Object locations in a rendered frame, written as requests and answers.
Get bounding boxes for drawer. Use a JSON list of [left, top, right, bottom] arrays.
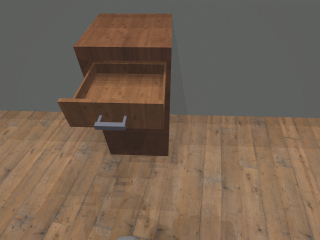
[[57, 62, 167, 130]]

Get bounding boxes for cabinet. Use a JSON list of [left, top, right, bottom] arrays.
[[73, 13, 172, 156]]

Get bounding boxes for handle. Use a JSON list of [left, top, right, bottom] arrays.
[[94, 115, 127, 131]]

